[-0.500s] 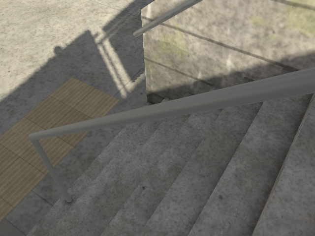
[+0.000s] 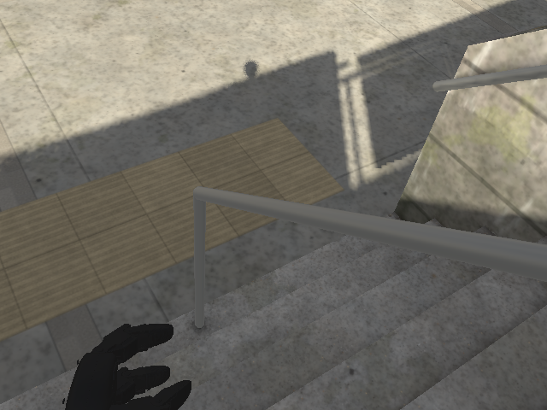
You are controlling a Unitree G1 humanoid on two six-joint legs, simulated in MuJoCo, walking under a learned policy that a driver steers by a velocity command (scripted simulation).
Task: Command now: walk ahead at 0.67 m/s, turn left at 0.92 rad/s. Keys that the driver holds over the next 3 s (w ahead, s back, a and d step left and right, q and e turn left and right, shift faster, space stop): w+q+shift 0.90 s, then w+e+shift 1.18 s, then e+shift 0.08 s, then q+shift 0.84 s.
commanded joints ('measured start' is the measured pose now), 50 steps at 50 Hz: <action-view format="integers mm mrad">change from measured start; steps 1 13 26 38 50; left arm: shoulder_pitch -361 388 332 255 430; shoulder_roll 89 137 148 149 200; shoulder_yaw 23 32 24 61 5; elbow -133 123 13 -88 167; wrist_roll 5 -60 25 -13 13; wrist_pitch -81 -96 -62 -1 -24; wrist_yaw -70 -40 23 -31 0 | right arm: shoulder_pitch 314 -63 186 -182 -272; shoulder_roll -82 -124 -228 -167 -36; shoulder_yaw -58 -19 -41 -24 52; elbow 94 -159 -28 -16 -226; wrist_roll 19 7 -44 -18 -36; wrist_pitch -7 -21 -9 -53 -37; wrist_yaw -73 86 141 -4 108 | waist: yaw -104 20 -26 185 -21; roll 172 157 609 172 124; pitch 84 180 107 -30 228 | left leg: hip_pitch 370 -882 433 -633 -963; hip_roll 87 299 307 127 341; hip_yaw -179 30 19 -182 57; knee -1 891 -88 265 657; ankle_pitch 591 269 1384 303 537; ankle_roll -278 -88 166 34 -132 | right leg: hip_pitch -245 454 -535 679 246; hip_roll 32 -326 -1 -30 -346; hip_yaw -21 323 -189 -18 313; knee -457 -300 1429 -70 -360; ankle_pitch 271 -202 -900 342 -257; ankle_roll -55 -183 48 40 -201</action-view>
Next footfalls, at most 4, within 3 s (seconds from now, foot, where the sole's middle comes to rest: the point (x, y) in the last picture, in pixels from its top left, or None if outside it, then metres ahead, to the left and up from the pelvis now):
0.18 right None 0.17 -0.09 -0.93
0.50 left None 0.28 0.22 -1.14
0.84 right None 0.63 0.11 -1.35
1.24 left None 0.61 0.65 -1.55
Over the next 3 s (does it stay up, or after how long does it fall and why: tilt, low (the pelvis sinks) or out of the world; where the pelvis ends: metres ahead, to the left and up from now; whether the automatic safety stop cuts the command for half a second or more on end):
stays up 1.41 0.91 -1.19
